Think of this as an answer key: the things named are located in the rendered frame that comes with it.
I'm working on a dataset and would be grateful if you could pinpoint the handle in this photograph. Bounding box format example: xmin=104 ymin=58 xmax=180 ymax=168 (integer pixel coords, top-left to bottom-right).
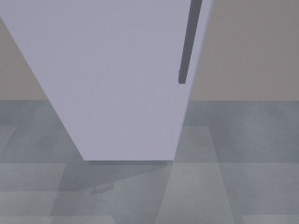
xmin=178 ymin=0 xmax=203 ymax=84

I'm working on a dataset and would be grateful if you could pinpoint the fridge door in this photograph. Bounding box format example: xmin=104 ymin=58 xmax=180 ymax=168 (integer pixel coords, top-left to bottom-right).
xmin=0 ymin=0 xmax=212 ymax=161

